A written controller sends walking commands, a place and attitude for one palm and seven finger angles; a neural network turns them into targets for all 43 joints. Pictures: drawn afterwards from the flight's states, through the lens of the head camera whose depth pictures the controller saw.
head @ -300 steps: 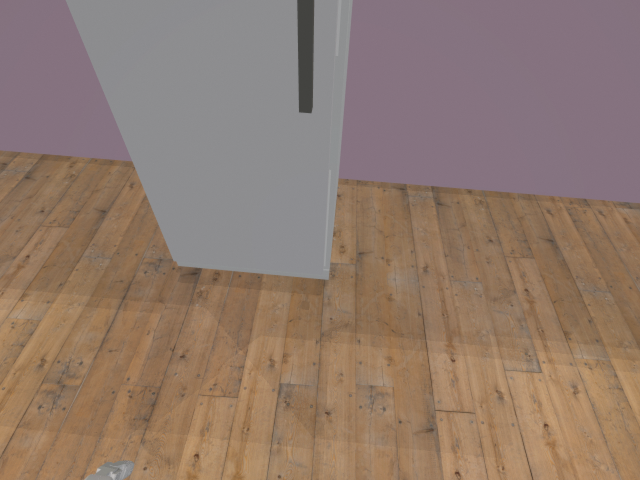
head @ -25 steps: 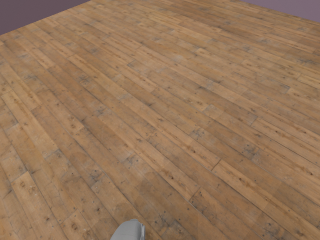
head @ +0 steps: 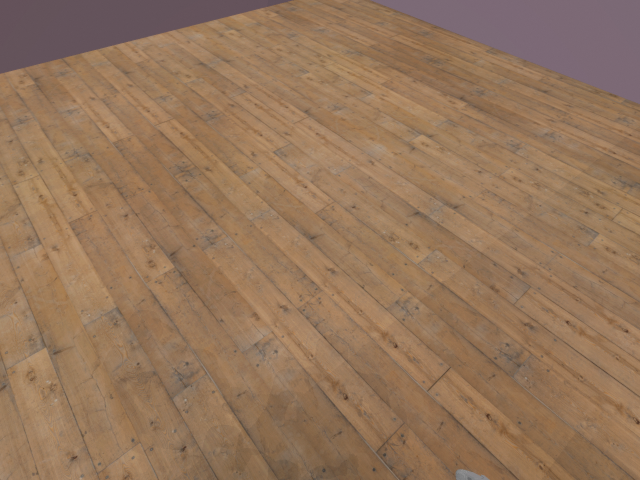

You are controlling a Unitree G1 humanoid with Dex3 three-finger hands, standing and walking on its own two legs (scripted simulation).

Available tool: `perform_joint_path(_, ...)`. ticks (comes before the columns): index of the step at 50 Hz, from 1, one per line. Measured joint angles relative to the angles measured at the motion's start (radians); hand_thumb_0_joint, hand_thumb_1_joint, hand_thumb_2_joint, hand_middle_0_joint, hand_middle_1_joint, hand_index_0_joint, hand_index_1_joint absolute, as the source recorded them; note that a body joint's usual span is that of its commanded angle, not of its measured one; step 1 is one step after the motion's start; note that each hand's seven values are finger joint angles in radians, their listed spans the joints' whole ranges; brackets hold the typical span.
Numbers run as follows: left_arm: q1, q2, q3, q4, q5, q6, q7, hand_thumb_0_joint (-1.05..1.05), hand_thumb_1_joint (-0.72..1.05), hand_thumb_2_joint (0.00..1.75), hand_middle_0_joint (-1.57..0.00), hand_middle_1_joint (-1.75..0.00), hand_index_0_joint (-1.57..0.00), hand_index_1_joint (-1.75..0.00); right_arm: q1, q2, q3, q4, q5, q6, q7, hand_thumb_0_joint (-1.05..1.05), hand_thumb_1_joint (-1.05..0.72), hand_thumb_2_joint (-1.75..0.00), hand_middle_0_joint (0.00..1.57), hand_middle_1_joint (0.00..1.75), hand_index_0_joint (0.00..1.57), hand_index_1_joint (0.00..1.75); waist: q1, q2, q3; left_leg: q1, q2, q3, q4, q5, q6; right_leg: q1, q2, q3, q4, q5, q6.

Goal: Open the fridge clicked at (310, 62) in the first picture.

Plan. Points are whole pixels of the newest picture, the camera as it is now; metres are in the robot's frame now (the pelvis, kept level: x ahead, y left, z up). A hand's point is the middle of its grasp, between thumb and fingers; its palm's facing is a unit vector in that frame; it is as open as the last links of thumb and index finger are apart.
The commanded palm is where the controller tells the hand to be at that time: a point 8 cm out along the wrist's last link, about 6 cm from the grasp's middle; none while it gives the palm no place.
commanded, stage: turn to face it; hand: right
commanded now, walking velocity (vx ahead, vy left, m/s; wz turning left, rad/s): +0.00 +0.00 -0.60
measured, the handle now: out of the picture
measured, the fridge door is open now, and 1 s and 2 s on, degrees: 0 0 0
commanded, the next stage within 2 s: none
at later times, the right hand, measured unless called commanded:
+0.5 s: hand out of the picture +0.02 -0.25 -0.16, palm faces +0.29 +0.92 -0.26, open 7.4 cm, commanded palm none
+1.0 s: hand out of the picture -0.12 -0.15 -0.15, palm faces +0.58 +0.77 -0.26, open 7.4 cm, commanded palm none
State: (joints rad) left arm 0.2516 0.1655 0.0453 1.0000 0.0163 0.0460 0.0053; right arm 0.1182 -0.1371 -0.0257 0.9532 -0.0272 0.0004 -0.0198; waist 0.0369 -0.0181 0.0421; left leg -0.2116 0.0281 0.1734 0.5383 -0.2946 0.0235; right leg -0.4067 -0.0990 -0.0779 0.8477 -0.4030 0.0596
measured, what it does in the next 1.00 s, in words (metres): steps on the spot, turning right: right foot, then left foot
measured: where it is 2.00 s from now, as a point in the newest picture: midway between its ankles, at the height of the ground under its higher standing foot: outside the picture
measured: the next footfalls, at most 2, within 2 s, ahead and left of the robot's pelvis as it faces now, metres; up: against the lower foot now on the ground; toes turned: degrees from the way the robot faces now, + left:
right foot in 0.06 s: +0.07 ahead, -0.11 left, +0.00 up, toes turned -11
left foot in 0.64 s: +0.04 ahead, +0.14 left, +0.00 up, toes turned -20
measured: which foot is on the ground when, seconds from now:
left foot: down 0.00-0.08, up 0.10-0.62, down 0.64-1.00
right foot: up 0.00-0.04, down 0.06-0.64, up 0.66-1.00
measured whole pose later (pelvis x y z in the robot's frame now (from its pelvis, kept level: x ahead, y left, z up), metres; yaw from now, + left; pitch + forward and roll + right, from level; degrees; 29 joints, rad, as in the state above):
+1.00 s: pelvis -0.04 +0.04 +0.01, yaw -36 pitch +0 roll -2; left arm 0.18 0.27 0.09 0.94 0.02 0.10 -0.03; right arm 0.27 -0.18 -0.03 0.91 -0.03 0.01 -0.02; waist -0.01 -0.01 0.09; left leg -0.18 0.15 0.23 0.52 -0.33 -0.02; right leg -0.42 -0.06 -0.05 0.89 -0.42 0.08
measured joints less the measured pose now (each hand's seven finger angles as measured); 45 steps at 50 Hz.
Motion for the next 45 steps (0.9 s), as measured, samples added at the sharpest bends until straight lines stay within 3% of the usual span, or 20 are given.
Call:
perform_joint_path(3,0.002,-0.002,0.004,-0.011,0.002,-0.001,-0.008,0.01,0.92,0.90,-0.20,-0.30,-0.20,-0.30,0.017,-0.007,-0.010,-0.005,0.002,0.006,-0.003,0.00,-0.91,-0.90,0.21,0.30,0.20,0.30,-0.012,0.020,0.005,-0.013,0.029,0.041,0.061,-0.041,-0.023,0.060,0.016,-0.035,-0.142,0.083,-0.008)
perform_joint_path(5,0.000,-0.007,0.006,-0.023,0.007,-0.010,-0.013,0.01,0.92,0.89,-0.20,-0.30,-0.20,-0.30,0.032,-0.025,-0.024,-0.009,0.009,0.019,-0.004,0.00,-0.91,-0.90,0.21,0.30,0.20,0.30,-0.019,0.050,0.008,-0.063,0.060,0.034,0.166,-0.129,-0.048,0.050,0.047,-0.042,-0.151,0.084,-0.087)
perform_joint_path(7,-0.009,-0.008,0.005,-0.038,0.012,-0.021,-0.010,0.01,0.92,0.89,-0.20,-0.30,-0.20,-0.30,0.048,-0.043,-0.036,-0.003,0.008,0.038,-0.010,0.00,-0.91,-0.90,0.21,0.30,0.20,0.30,-0.023,0.055,0.017,-0.148,0.045,-0.033,0.363,-0.226,-0.063,0.036,0.056,-0.040,-0.151,0.079,-0.126)
perform_joint_path(9,-0.012,-0.009,0.004,-0.049,0.013,-0.028,-0.003,0.01,0.92,0.89,-0.20,-0.30,-0.20,-0.30,0.060,-0.061,-0.049,0.010,0.005,0.048,-0.008,0.01,-0.91,-0.90,0.21,0.30,0.20,0.30,-0.021,0.051,0.024,-0.218,0.033,-0.084,0.522,-0.196,-0.073,0.044,0.066,-0.029,-0.194,0.106,-0.132)
perform_joint_path(11,-0.012,-0.008,0.002,-0.054,0.011,-0.031,0.001,0.01,0.91,0.89,-0.20,-0.30,-0.20,-0.30,0.069,-0.078,-0.058,0.017,0.004,0.050,-0.003,0.01,-0.91,-0.90,0.20,0.30,0.20,0.30,-0.023,0.048,0.028,-0.259,0.036,-0.117,0.591,-0.134,-0.083,0.059,0.079,-0.016,-0.255,0.145,-0.134)
perform_joint_path(17,-0.010,0.005,0.006,-0.056,0.006,-0.028,-0.001,0.01,0.91,0.89,-0.20,-0.30,-0.20,-0.30,0.083,-0.114,-0.072,0.013,0.006,0.052,-0.002,0.01,-0.91,-0.90,0.20,0.30,0.20,0.30,-0.029,0.025,0.021,-0.264,0.047,-0.169,0.536,-0.079,-0.109,0.080,0.104,0.043,-0.375,0.229,-0.142)
perform_joint_path(22,-0.017,0.019,0.017,-0.062,0.007,-0.020,-0.007,0.01,0.91,0.89,-0.20,-0.30,-0.20,-0.30,0.063,-0.121,-0.071,0.001,0.008,0.054,-0.004,0.01,-0.91,-0.90,0.20,0.30,0.20,0.30,-0.019,0.015,0.012,-0.229,0.039,-0.184,0.455,-0.096,-0.117,0.071,0.126,0.097,-0.397,0.263,-0.133)
perform_joint_path(27,-0.027,0.043,0.030,-0.071,0.011,-0.005,-0.013,0.01,0.91,0.89,-0.20,-0.30,-0.20,-0.30,0.029,-0.102,-0.058,-0.029,0.012,0.052,-0.004,0.01,-0.91,-0.90,0.20,0.30,0.20,0.30,-0.001,-0.004,0.004,-0.175,0.007,-0.185,0.331,-0.136,-0.103,0.043,0.148,0.160,-0.389,0.289,-0.114)
perform_joint_path(30,-0.030,0.060,0.041,-0.078,0.014,0.011,-0.018,0.01,0.91,0.89,-0.20,-0.30,-0.20,-0.30,0.023,-0.083,-0.047,-0.055,0.016,0.044,-0.002,0.01,-0.91,-0.90,0.20,0.30,0.20,0.30,0.003,-0.017,-0.004,-0.116,-0.017,-0.178,0.200,-0.130,-0.083,0.022,0.164,0.197,-0.381,0.304,-0.093)
perform_joint_path(32,-0.027,0.068,0.050,-0.086,0.013,0.022,-0.021,0.01,0.91,0.89,-0.20,-0.30,-0.20,-0.30,0.039,-0.076,-0.039,-0.076,0.017,0.032,-0.001,0.01,-0.91,-0.90,0.20,0.30,0.20,0.30,-0.002,-0.016,-0.019,-0.040,-0.020,-0.166,0.031,-0.095,-0.060,-0.004,0.184,0.213,-0.355,0.295,-0.074)
perform_joint_path(35,-0.026,0.087,0.069,-0.088,0.015,0.037,-0.020,0.01,0.91,0.89,-0.20,-0.30,-0.20,-0.30,0.069,-0.056,-0.023,-0.080,0.008,0.029,-0.006,0.00,-0.91,-0.90,0.21,0.30,0.20,0.30,-0.013,-0.032,-0.025,-0.027,-0.006,-0.131,0.002,-0.010,-0.023,-0.112,0.192,0.182,-0.070,0.051,-0.035)
perform_joint_path(39,-0.020,0.101,0.070,-0.088,0.017,0.041,-0.034,0.01,0.91,0.89,-0.20,-0.30,-0.20,-0.30,0.112,-0.045,-0.016,-0.062,0.008,0.030,-0.008,0.01,-0.91,-0.90,0.21,0.30,0.20,0.30,-0.011,-0.026,-0.024,0.022,0.026,-0.086,-0.055,-0.001,-0.019,-0.185,0.139,0.111,0.264,0.063,-0.006)
perform_joint_path(42,-0.018,0.105,0.065,-0.085,0.014,0.038,-0.038,0.01,0.91,0.90,-0.20,-0.30,-0.20,-0.30,0.122,-0.041,-0.009,-0.055,0.008,0.017,-0.008,0.01,-0.91,-0.90,0.21,0.30,0.20,0.30,-0.009,-0.016,-0.003,0.040,0.051,-0.043,-0.069,0.002,-0.019,-0.171,0.093,0.092,0.319,0.081,0.016)
perform_joint_path(45,-0.026,0.106,0.059,-0.069,0.012,0.048,-0.038,0.01,0.91,0.90,-0.20,-0.30,-0.20,-0.30,0.131,-0.036,-0.003,-0.054,0.004,0.007,-0.005,0.01,-0.91,-0.90,0.21,0.30,0.20,0.30,-0.018,-0.008,0.016,0.046,0.078,0.000,-0.060,-0.008,-0.024,-0.124,0.060,0.079,0.262,0.047,0.030)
